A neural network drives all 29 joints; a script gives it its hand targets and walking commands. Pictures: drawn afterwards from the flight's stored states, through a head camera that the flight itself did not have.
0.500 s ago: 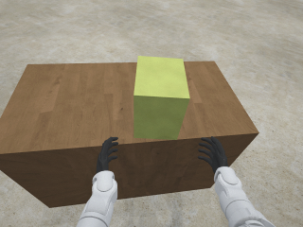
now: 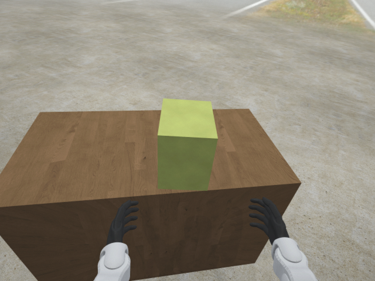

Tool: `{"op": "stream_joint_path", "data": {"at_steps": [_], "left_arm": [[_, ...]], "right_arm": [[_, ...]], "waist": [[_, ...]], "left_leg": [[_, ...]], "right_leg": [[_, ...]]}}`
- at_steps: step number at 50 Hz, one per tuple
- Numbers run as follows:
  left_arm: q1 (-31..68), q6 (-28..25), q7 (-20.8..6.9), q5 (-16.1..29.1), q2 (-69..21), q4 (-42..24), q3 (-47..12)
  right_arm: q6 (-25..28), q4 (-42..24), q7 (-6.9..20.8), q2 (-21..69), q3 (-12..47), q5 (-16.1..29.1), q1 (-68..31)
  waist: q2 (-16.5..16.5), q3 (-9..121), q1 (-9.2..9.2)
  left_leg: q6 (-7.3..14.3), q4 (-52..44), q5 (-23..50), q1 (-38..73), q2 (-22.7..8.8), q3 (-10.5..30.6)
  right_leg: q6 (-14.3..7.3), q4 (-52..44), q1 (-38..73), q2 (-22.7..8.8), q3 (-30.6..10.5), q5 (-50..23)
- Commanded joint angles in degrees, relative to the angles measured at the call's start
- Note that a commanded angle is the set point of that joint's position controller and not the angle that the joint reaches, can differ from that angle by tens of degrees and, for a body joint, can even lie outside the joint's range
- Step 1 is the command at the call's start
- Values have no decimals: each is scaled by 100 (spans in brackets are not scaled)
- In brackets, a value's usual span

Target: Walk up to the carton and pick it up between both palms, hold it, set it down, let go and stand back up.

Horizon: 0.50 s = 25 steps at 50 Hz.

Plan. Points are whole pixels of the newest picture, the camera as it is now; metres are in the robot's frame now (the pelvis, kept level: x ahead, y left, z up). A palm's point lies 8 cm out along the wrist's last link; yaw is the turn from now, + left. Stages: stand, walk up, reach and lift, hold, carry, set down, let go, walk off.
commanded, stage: set down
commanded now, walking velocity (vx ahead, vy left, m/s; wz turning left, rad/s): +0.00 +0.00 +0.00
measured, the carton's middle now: (185, 144) +0.58 +0.02 -0.01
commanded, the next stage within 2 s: none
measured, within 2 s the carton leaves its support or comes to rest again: neither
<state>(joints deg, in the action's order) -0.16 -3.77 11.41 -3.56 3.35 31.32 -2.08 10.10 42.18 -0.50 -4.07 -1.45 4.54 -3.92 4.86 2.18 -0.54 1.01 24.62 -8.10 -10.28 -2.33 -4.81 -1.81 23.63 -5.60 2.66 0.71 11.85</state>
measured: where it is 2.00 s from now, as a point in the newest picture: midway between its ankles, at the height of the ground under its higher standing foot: outside the picture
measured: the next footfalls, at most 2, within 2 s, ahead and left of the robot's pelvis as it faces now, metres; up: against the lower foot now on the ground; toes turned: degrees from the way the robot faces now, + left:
none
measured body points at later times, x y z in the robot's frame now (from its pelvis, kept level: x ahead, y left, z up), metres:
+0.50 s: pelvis +0.00 +0.01 +0.00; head -0.04 +0.06 +0.45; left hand +0.23 +0.17 -0.03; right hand +0.23 -0.17 -0.02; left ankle +0.07 +0.11 -0.74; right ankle +0.02 -0.10 -0.74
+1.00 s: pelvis +0.04 +0.00 +0.00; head +0.02 +0.03 +0.45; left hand +0.23 +0.20 -0.07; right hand +0.24 -0.19 -0.05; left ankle +0.07 +0.11 -0.74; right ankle +0.02 -0.10 -0.74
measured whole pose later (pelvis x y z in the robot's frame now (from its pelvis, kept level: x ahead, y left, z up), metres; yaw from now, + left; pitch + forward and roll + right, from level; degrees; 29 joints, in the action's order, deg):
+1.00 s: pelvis +0.04 +0.00 +0.00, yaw +0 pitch -3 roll +0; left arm -13.2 6.2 8.3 -3.6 8.0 21.5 -3.2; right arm 8.1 35.7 2.1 -4.1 -1.5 4.5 8.0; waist 3.8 -0.4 -0.5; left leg 1.0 24.6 -11.1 -10.2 -1.3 -4.9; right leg -1.4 23.6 -5.4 1.6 0.6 14.9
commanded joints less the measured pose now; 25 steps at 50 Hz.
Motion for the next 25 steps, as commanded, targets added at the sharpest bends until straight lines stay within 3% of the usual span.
{"op": "stream_joint_path", "data": {"at_steps": [1, 2, 3, 4, 5, 6, 7, 8, 10, 11, 13, 15, 16, 17, 18, 19, 20, 22, 23, 25], "left_arm": [[1030, 135, 47, 558, -140, -2398, -350], [1072, 131, 115, 506, -91, -2525, -297], [953, 167, 138, 506, -179, -2622, -461], [1019, 114, 160, 545, -207, -2798, -512], [893, 144, 190, 520, -225, -2624, -548], [1086, 134, 242, 504, -284, -2925, -691], [870, 159, 213, 484, -217, -2756, -622], [949, 149, 254, 485, -253, -3082, -694], [968, 228, 252, 561, -224, -2907, -759], [875, 340, 236, 454, -218, -2587, -748], [932, 401, 293, 509, -150, -3068, -719], [776, 570, 206, 507, -112, -2681, -643], [716, 625, 219, 455, -132, -2846, -581], [654, 718, 191, 421, -86, -2557, -525], [602, 858, 150, 274, -134, -2266, -455], [625, 791, 124, 436, 34, -2773, -430], [460, 871, 105, 375, 70, -2592, -376], [445, 1002, 8, 305, 113, -2231, -304], [527, 982, 45, 393, 208, -2864, -298], [431, 1015, 54, 325, 85, -2524, -359]], "right_arm": [[36, -2250, 141, -759, 346, 762, -401], [34, -2381, 180, -778, 209, 714, -469], [8, -2194, 260, -871, 110, 673, -259], [121, -2561, 300, -911, 86, 656, -401], [127, -2386, 314, -963, -6, 624, -235], [126, -2437, 400, -1025, -109, 580, -407], [116, -2461, 403, -954, -65, 550, -112], [143, -2602, 460, -1025, -135, 577, -169], [174, -2681, 477, -1129, -231, 526, -188], [84, -2347, 483, -1140, -234, 394, -118], [112, -2610, 496, -1283, -309, 503, -116], [-4, -2506, 455, -1245, -281, 485, -26], [-6, -2554, 466, -1382, -302, 541, 2], [-60, -2488, 443, -1242, -265, 507, 31], [-136, -2268, 444, -1253, -208, 395, 59], [-97, -2705, 386, -1186, -221, 467, 95], [-160, -2470, 351, -1162, -271, 442, 232], [-260, -2297, 303, -1042, -160, 306, 245], [-244, -2710, 293, -1100, -232, 333, 141], [-319, -2184, 353, -1116, -378, 169, 174]], "waist": [[-605, -161, -345], [-713, -164, -402], [-934, -67, -299], [-875, 226, -333], [-917, -91, -292], [-1106, 143, -244], [-985, -26, -274], [-1137, 238, -296], [-890, 230, -227], [-822, -50, -214], [-752, 69, -157], [-637, -226, -154], [-687, -132, -267], [-541, -328, -257], [-638, -540, -265], [-332, -121, -182], [-548, -393, -203], [-478, -592, -241], [-516, -331, -279], [-720, -451, -179]], "left_leg": [[-156, -850, -811, 890, 31, 262], [-169, -883, -839, 879, 42, 217], [-212, -918, -973, 840, -7, 324], [-206, -898, -949, 910, 5, 348], [-227, -930, -1091, 854, -36, 352], [-282, -966, -1283, 944, -98, 456], [-219, -962, -1393, 807, -75, 426], [-260, -968, -1424, 1004, -118, 470], [-244, -858, -1611, 1169, -135, 529], [-230, -870, -1663, 1137, -113, 511], [-247, -749, -1578, 1433, -140, 643], [-191, -784, -1556, 1355, -75, 528], [-213, -784, -1325, 1519, -56, 500], [-166, -726, -1353, 1386, 12, 418], [-156, -784, -1423, 1329, 58, 336], [-151, -607, -1159, 1600, 74, 383], [-112, -734, -1100, 1491, 57, 315], [-77, -819, -1252, 1348, 83, 228], [-94, -788, -979, 1344, 54, 259], [-155, -1016, -1178, 997, -56, 240]], "right_leg": [[-101, -831, -946, -305, -343, 885], [-97, -807, -1077, -278, -341, 950], [-159, -747, -1061, -224, -294, 882], [-159, -716, -1075, -205, -298, 794], [-166, -700, -1237, -203, -254, 883], [-184, -643, -1328, -190, -244, 885], [-177, -652, -1200, -209, -294, 863], [-195, -624, -1227, -219, -303, 843], [-251, -626, -1492, -253, -276, 931], [-281, -686, -1573, -297, -320, 1119], [-299, -693, -1788, -359, -346, 1080], [-293, -786, -1761, -426, -404, 1124], [-281, -808, -1756, -367, -346, 1119], [-267, -857, -1723, -444, -418, 1274], [-264, -899, -1754, -437, -397, 1445], [-271, -921, -1773, -480, -431, 1317], [-207, -950, -1711, -470, -444, 1202], [-160, -1002, -1576, -502, -491, 1269], [-144, -886, -1399, -466, -437, 1063], [-81, -806, -1140, -317, -289, 977]]}}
